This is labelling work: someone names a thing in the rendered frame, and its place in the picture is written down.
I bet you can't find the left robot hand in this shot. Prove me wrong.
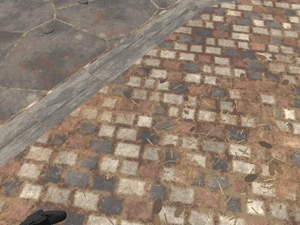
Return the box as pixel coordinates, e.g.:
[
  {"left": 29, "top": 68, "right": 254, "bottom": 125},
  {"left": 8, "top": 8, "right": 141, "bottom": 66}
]
[{"left": 20, "top": 209, "right": 67, "bottom": 225}]

